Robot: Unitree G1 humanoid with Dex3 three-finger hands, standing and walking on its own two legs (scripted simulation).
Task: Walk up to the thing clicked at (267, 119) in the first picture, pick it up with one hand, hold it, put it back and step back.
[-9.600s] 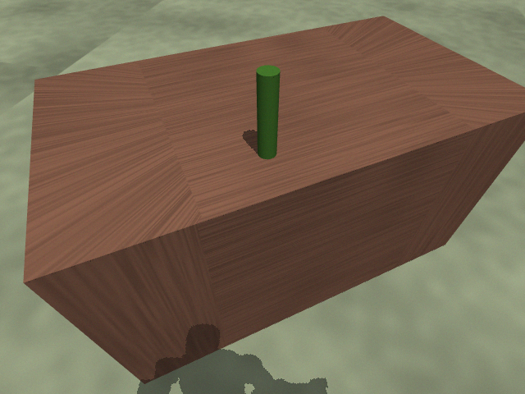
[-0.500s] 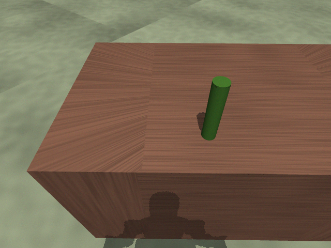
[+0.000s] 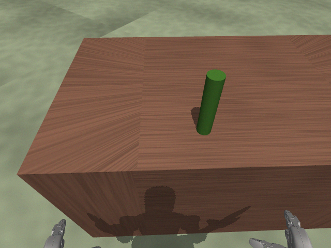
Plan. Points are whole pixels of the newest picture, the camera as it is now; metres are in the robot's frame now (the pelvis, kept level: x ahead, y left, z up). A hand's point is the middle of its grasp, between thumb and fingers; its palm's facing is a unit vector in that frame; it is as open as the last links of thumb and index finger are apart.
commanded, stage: rise first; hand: right
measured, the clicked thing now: (209, 106) +0.48 -0.11 +0.08
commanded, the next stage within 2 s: go down in 1.40 s
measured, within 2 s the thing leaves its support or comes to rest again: neither
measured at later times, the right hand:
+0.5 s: hand (287, 222) +0.19 -0.24 +0.02, palm faces +0.27 +0.90 -0.34, open 17.5 cm
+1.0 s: hand (306, 224) +0.17 -0.23 +0.09, palm faces +0.29 +0.88 -0.38, open 17.6 cm
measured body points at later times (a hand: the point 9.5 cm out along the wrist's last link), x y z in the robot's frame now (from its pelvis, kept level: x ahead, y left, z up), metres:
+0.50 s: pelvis +0.01 +0.01 +0.00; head +0.02 +0.02 +0.45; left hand +0.17 +0.27 -0.08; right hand +0.17 -0.29 +0.04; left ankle +0.00 +0.14 -0.74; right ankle -0.01 -0.14 -0.74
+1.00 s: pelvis -0.01 +0.01 +0.00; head -0.01 +0.03 +0.45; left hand +0.16 +0.26 -0.08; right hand +0.15 -0.28 +0.11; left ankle +0.00 +0.14 -0.74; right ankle -0.01 -0.14 -0.74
